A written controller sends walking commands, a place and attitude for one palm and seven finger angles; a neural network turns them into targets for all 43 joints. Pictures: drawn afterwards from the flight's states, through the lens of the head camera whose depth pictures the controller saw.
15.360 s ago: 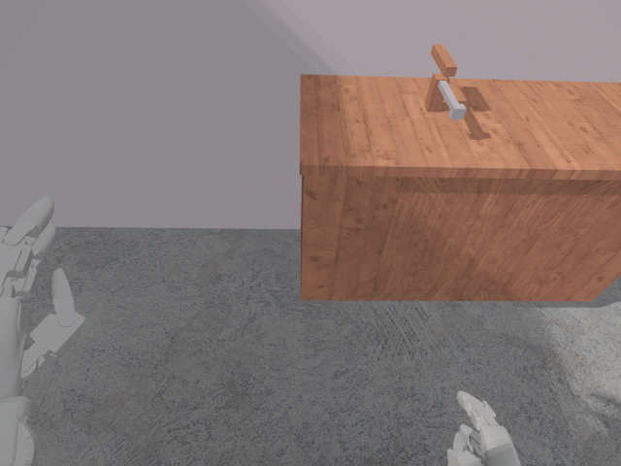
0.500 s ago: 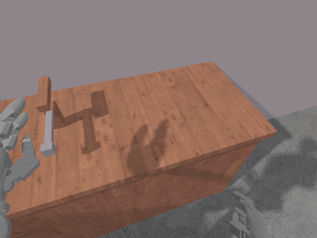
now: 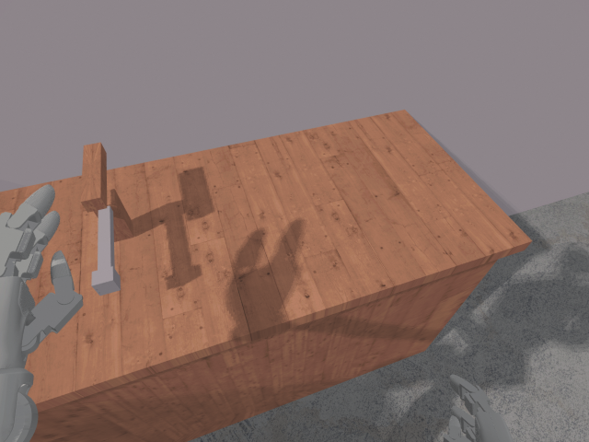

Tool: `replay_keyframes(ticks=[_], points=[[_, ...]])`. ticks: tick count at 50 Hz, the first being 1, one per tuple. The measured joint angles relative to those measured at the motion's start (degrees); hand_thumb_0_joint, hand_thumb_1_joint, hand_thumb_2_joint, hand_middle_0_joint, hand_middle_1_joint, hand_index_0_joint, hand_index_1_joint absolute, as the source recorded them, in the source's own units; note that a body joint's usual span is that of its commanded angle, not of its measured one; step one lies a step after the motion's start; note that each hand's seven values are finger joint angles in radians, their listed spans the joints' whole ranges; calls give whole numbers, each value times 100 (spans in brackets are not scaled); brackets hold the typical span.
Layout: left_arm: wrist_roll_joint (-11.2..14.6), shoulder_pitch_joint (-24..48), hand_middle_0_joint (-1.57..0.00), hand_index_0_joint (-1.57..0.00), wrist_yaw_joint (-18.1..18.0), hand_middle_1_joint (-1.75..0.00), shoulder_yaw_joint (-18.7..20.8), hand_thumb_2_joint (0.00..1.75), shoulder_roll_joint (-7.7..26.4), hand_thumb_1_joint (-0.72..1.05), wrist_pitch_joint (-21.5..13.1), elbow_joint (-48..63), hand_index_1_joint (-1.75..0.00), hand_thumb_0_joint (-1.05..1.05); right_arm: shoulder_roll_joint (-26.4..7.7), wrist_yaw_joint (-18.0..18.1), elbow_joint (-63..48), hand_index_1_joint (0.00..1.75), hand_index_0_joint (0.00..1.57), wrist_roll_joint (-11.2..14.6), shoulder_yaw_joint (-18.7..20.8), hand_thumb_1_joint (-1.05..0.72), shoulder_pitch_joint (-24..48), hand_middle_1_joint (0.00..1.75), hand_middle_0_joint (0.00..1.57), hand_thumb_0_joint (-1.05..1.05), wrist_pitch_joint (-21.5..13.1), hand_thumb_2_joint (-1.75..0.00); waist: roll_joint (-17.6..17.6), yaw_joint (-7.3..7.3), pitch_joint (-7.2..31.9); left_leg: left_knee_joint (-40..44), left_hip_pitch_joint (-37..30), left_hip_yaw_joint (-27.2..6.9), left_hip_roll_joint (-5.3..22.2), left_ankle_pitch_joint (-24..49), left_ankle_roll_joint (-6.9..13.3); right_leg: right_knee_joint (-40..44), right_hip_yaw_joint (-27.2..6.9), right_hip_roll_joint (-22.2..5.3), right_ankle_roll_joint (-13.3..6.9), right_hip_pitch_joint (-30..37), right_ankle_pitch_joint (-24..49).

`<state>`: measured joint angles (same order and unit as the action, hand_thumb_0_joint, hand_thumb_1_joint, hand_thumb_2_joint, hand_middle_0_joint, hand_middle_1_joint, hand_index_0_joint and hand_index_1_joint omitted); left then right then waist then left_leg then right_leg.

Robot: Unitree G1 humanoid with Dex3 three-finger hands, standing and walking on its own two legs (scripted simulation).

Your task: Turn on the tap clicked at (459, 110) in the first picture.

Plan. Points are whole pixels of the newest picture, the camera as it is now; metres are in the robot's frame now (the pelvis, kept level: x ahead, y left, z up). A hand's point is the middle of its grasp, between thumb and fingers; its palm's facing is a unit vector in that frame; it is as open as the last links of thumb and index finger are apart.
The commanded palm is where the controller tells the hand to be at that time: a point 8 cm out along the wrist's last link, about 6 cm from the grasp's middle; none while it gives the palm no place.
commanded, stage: come to a stop and stand still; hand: left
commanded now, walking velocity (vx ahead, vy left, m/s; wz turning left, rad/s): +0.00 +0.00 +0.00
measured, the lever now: (106, 281) +0.31 +0.30 +0.03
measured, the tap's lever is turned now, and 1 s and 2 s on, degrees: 0 0 0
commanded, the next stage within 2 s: look again from close up in 0.64 s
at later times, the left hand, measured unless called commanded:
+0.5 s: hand (25, 264) +0.25 +0.32 +0.15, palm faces +0.37 -0.86 -0.36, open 7.4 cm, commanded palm +0.19 +0.34 +0.18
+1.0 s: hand (35, 274) +0.24 +0.29 +0.16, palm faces +0.39 -0.85 -0.35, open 7.4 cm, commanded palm +0.18 +0.32 +0.18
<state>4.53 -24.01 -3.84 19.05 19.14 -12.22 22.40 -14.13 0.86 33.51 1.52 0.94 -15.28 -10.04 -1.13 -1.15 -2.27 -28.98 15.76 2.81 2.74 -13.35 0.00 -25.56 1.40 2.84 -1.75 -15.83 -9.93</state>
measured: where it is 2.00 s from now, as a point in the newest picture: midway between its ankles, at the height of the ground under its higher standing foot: outside the picture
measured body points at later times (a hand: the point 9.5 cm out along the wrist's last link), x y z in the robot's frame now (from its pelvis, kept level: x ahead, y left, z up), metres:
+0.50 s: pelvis +0.04 +0.06 +0.00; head +0.07 +0.10 +0.45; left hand +0.23 +0.36 +0.17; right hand +0.24 -0.14 -0.06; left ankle +0.02 +0.12 -0.74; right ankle +0.04 -0.09 -0.74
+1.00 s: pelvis +0.03 +0.04 +0.00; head +0.05 +0.06 +0.45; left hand +0.21 +0.33 +0.18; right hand +0.20 -0.19 -0.07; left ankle +0.02 +0.12 -0.74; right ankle +0.04 -0.09 -0.74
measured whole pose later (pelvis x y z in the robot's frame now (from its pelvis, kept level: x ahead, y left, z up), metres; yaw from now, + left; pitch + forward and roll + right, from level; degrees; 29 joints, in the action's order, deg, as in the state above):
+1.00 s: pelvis +0.03 +0.04 +0.00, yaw +2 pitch +0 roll -1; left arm 3.0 -25.6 -6.5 19.8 20.4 -12.1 27.1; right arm -11.6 2.1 33.4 0.7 -0.4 -12.9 -6.0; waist 1.0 -0.3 -2.7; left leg -26.5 12.1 2.3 -0.5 -14.2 2.7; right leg -21.8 1.9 -0.3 1.0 -10.9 -10.5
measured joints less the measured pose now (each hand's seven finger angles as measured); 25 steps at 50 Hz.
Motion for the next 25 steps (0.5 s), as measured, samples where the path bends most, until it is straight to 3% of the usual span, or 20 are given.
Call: replay_keyframes(ticks=[2, 4, 9, 13, 18, 25], points=[[-90, -247, -20, -21, 36, -31, -244, 90, -52, 89, -3, 133, -30, 1, 80, 45, 58, 30, 20, -33, -31, -90, -45, 30, 20, 1, 5, -90, 80, 42, 14, 2, -33, 4, -58, -27, 32, -10, -11, -52, 5, 35, -39], [-150, -299, -21, -21, 22, -31, -239, 90, 77, 89, -10, 212, -31, 1, 198, 88, 119, 30, 20, -68, -102, -90, -52, 30, 20, 1, 20, -90, 226, 56, -16, 31, -82, 3, -105, -29, 43, -10, -13, -98, 39, 78, -77], [-152, 130, -22, -22, -171, -31, 274, 90, 403, 88, -82, 300, -31, 1, 410, 106, 120, 30, 20, -105, -231, -90, 12, 30, 20, 1, -44, -90, 447, 22, -140, 76, -173, -11, -214, -87, 152, 55, -2, -204, 144, 199, -118], [-132, 381, -21, -21, -263, -31, 491, 90, 388, 89, -213, 507, -31, 1, 458, 10, 100, 30, 20, -122, -264, -90, 193, 30, 20, 1, -124, -90, 431, 12, -147, 68, -221, -5, -293, -160, 241, 132, -10, -280, 246, 295, -149], [-195, 152, -20, -21, -193, -31, 236, 90, 216, 89, -238, 580, -30, 1, 486, -94, -10, 30, 20, -128, -263, -90, 441, 30, 20, 1, -32, -90, 362, 38, -43, 97, -273, 58, -389, -233, 345, 191, -74, -374, 364, 351, -184], [-208, 6, -21, -21, -135, -31, 172, 90, 292, 89, -11, 528, -31, 1, 563, -42, -180, 30, 20, -152, -286, -90, 581, 30, 20, 1, 175, -90, 492, -15, -138, 138, -338, 64, -492, -244, 412, 92, -75, -474, 361, 362, -273]])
